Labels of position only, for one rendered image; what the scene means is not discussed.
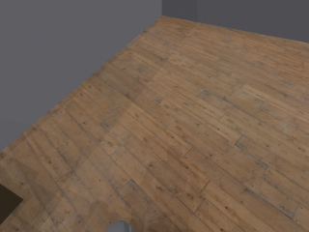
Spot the robot left thigh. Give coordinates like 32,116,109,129
104,220,132,232

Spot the cabinet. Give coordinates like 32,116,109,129
0,184,23,225

